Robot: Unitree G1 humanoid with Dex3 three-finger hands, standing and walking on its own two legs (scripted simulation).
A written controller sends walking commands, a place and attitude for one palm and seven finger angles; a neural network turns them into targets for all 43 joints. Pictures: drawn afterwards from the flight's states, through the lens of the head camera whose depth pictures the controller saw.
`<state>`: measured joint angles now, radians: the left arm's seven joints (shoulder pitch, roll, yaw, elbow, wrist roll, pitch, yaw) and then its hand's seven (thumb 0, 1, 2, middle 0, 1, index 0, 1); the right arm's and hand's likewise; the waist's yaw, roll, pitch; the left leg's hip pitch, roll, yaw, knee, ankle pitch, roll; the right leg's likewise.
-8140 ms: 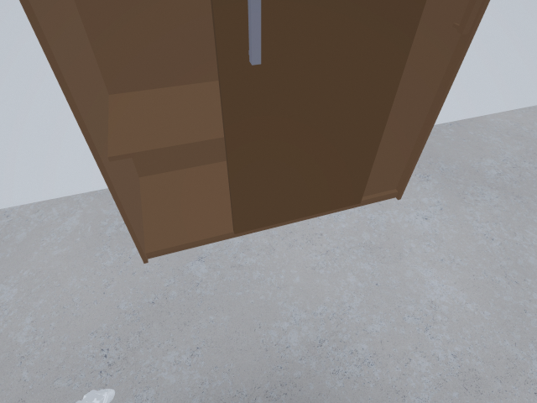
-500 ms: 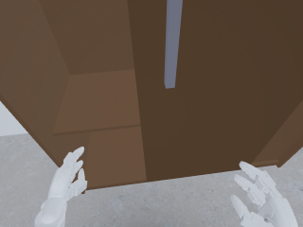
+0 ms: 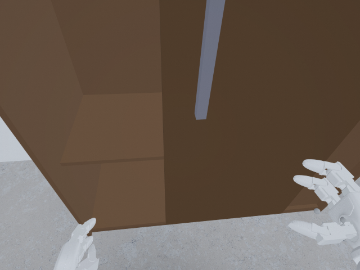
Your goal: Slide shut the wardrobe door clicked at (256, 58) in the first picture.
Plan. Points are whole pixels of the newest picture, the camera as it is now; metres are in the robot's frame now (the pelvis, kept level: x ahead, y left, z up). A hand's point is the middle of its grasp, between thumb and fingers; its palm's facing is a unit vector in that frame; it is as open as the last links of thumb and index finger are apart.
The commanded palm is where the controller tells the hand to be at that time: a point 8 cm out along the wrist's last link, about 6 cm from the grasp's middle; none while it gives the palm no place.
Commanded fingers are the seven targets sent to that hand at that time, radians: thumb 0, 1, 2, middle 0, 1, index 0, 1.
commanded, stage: raise the hand with hooked fingers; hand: right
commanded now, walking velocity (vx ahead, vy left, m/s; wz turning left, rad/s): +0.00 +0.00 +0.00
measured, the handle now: (205, 61) +0.49 -0.03 +0.25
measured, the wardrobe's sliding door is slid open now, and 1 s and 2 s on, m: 0.40 0.40 0.40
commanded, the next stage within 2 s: move the hooked fingers beside the handle in 1.12 s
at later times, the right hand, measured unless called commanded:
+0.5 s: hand out of the picture +0.25 -0.27 +0.22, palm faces +0.00 +0.99 -0.17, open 13.9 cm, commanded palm +0.23 -0.31 +0.23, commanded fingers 0.00 0.50 -0.30 0.30 1.20 0.30 1.20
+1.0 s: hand out of the picture +0.27 -0.27 +0.24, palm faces +0.00 +0.99 -0.15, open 14.0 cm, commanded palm +0.24 -0.31 +0.25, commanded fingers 0.00 0.50 -0.30 0.30 1.20 0.30 1.20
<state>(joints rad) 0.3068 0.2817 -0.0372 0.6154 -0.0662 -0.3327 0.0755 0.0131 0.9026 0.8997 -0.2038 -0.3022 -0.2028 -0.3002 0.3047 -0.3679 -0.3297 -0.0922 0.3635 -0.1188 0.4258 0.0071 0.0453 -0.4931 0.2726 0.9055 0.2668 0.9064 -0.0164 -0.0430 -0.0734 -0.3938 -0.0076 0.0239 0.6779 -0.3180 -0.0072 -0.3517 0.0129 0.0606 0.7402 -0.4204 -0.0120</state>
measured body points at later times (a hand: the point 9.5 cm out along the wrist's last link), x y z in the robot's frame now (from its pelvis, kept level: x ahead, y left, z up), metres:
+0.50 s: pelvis +0.00 +0.00 +0.02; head -0.03 +0.02 +0.47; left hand +0.20 +0.21 -0.04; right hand +0.25 -0.32 +0.23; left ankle +0.02 +0.13 -0.72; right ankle -0.02 -0.11 -0.72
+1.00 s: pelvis +0.00 +0.01 +0.02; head -0.03 +0.03 +0.47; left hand +0.19 +0.24 -0.04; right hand +0.26 -0.32 +0.25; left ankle +0.02 +0.13 -0.72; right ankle -0.02 -0.11 -0.72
